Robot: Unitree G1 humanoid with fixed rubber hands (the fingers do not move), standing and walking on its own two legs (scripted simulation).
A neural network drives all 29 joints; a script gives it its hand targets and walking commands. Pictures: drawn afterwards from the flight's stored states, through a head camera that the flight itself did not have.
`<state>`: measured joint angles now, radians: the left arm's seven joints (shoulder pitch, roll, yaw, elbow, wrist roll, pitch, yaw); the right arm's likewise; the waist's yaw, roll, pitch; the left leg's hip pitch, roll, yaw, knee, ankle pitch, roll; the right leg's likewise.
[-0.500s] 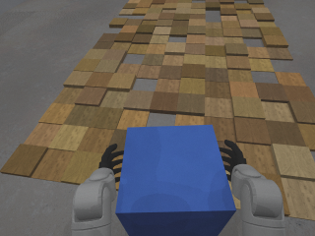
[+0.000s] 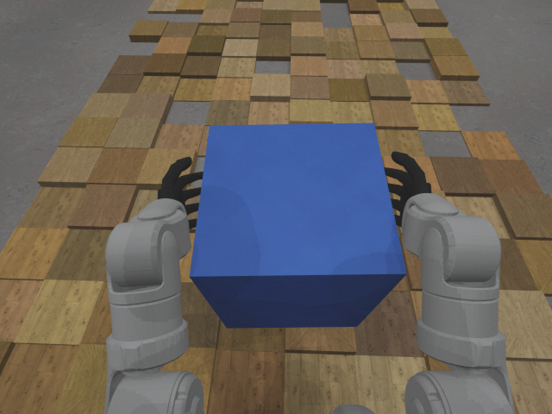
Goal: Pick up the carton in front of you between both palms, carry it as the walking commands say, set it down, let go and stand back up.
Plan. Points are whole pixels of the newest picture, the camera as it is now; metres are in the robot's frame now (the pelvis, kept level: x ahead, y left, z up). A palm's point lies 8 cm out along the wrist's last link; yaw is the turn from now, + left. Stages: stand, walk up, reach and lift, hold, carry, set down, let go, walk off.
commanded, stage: carry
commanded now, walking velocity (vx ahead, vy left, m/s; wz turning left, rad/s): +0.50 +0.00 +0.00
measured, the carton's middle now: (291, 237) +0.36 -0.01 +0.06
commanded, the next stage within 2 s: none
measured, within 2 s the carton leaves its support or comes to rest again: neither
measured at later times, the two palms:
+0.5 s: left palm (188, 62) +0.70 +0.16 +0.14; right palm (344, 46) +0.74 -0.14 +0.14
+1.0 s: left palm out of the picture +1.09 +0.14 +0.15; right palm out of the picture +1.09 -0.16 +0.16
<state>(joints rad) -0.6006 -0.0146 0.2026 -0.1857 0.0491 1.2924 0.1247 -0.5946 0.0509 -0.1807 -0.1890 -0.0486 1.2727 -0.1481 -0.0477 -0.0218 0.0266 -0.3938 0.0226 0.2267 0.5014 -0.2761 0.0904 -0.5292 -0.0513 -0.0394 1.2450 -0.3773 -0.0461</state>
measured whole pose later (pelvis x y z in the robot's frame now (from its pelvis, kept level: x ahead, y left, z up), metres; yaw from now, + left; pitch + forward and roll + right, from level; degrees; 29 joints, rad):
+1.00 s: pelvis +0.71 -0.01 +0.00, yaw +2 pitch +5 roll -4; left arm -0.79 -0.04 0.27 -0.01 0.10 1.31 0.12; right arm -0.80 0.00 -0.30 0.01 -0.05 1.30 -0.11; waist -0.03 0.07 0.02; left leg -0.08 0.02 0.09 0.57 -0.34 0.08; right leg -0.61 0.06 -0.18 0.69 -0.26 -0.08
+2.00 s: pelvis +1.39 -0.01 +0.03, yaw +3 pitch +6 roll +2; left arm -0.77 -0.01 0.28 0.15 0.06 1.30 0.13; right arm -0.82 0.02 -0.28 0.16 -0.09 1.32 -0.13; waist 0.07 -0.01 -0.01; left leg -0.67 0.02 0.03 0.99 -0.31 0.01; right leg -0.25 0.05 -0.08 0.42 -0.28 -0.12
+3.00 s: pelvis +2.04 -0.01 +0.03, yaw +2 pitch +6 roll -2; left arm -0.72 0.00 0.18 0.04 0.01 1.23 0.16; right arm -0.68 0.01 -0.24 -0.05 -0.07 1.27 -0.12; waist 0.09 0.02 -0.08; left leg -0.60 0.04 0.04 0.56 -0.02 0.05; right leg -0.18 0.01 -0.10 0.53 -0.45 -0.02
